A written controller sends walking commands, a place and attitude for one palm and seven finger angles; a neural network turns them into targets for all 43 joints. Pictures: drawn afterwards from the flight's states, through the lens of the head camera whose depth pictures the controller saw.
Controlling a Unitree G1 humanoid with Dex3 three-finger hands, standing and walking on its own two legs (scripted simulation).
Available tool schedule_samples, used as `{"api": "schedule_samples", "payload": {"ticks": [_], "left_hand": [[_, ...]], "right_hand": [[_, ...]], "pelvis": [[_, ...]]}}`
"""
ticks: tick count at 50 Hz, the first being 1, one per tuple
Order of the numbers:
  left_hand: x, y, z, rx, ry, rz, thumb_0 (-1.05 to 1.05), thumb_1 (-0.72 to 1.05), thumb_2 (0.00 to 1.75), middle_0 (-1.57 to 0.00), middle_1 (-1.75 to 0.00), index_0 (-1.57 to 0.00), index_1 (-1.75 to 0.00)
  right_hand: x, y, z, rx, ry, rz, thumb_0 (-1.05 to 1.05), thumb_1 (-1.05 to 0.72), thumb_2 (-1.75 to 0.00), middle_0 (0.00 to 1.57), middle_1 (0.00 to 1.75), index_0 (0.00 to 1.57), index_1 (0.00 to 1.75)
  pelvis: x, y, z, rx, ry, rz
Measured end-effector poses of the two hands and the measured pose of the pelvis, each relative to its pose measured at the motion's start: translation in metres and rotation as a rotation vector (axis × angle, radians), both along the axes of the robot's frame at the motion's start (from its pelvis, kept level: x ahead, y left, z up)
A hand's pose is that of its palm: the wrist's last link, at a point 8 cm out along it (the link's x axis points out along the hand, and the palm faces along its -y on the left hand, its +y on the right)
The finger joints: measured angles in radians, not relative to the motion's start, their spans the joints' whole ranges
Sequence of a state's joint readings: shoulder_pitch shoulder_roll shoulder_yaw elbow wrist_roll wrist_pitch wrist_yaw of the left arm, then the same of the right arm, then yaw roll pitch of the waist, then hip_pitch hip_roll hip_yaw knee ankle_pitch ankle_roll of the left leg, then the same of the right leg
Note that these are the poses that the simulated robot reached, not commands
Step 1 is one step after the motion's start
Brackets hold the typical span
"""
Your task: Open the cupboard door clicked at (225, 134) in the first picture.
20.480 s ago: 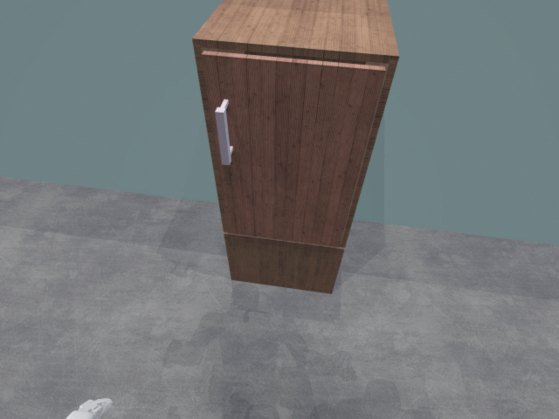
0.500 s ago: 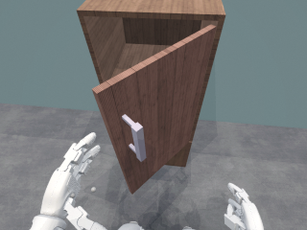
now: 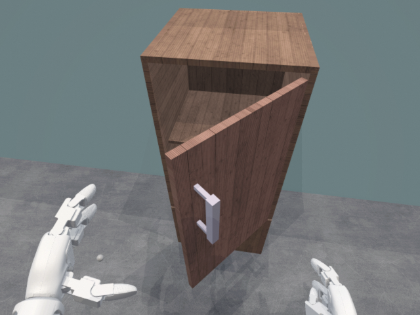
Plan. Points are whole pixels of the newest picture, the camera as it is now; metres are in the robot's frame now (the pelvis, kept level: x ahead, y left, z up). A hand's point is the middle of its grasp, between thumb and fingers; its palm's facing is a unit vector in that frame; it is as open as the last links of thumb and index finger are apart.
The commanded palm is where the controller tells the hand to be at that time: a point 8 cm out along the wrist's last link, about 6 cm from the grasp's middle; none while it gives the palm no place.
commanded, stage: draw the hand back to the body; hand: left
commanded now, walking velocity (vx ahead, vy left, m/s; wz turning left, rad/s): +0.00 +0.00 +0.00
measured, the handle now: (206, 214) +0.31 +0.04 +0.03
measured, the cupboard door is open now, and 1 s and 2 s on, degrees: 50 50 50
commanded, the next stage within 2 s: step back with the hand held close in 0.90 s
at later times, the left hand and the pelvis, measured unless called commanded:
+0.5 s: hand (41, 210) +0.21 +0.26 +0.18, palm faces +0.43 -0.80 -0.42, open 9.3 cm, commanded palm +0.16 +0.30 +0.20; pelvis +0.02 +0.00 +0.03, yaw -1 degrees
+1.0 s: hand (56, 214) +0.20 +0.23 +0.19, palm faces +0.44 -0.80 -0.40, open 7.4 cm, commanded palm +0.15 +0.27 +0.20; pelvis +0.01 -0.03 +0.03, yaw -1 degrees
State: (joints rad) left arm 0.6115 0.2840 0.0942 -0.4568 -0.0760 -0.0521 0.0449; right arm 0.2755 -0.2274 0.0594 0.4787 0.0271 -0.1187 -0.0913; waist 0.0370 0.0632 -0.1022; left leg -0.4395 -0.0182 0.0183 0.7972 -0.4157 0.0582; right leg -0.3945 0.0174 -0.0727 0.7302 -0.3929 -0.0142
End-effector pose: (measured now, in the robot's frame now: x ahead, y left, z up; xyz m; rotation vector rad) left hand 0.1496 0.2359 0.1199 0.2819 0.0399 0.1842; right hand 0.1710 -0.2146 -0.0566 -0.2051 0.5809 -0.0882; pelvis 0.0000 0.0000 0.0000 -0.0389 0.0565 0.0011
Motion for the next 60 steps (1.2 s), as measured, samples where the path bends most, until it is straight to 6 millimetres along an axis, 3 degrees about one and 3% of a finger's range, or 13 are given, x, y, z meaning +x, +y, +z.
{"api": "schedule_samples", "payload": {"ticks": [14,28,38,52,60], "left_hand": [[0.012,0.039,0.05,0.142,-0.089,0.147,-0.01,0.18,0.59,-0.18,-0.3,-0.18,-0.3],[0.013,0.059,0.09,0.227,-0.196,0.248,0.0,0.66,0.8,-0.2,-0.3,-0.2,-0.3],[0.013,0.039,0.077,0.175,-0.153,0.231,0.01,0.85,0.88,-0.21,-0.3,-0.21,-0.3],[0.006,0.026,0.085,0.197,-0.176,0.228,0.01,0.89,0.9,-0.21,-0.3,-0.21,-0.3],[0.008,0.027,0.088,0.27,-0.18,0.171,0.01,0.89,0.9,-0.21,-0.3,-0.21,-0.3]], "right_hand": [[0.011,0.019,0.007,0.009,0.052,0.055,0.01,-0.9,-0.9,0.21,0.3,0.2,0.3],[0.018,-0.007,0.013,-0.011,0.084,0.04,0.01,-0.91,-0.9,0.21,0.3,0.2,0.3],[0.014,-0.028,0.012,-0.014,0.1,0.016,0.01,-0.91,-0.9,0.21,0.3,0.2,0.3],[0.006,-0.04,0.009,0.006,0.093,0.003,0.01,-0.91,-0.9,0.21,0.3,0.2,0.3],[-0.008,-0.051,0.01,-0.017,0.13,-0.048,0.01,-0.91,-0.9,0.21,0.3,0.2,0.3]], "pelvis": [[0.012,0.01,0.023,0.015,-0.08,-0.002],[0.015,-0.005,0.032,0.025,-0.122,-0.009],[0.013,-0.018,0.033,0.03,-0.133,-0.012],[0.005,-0.033,0.034,0.031,-0.149,-0.016],[-0.006,-0.031,0.033,0.019,-0.082,-0.022]]}}
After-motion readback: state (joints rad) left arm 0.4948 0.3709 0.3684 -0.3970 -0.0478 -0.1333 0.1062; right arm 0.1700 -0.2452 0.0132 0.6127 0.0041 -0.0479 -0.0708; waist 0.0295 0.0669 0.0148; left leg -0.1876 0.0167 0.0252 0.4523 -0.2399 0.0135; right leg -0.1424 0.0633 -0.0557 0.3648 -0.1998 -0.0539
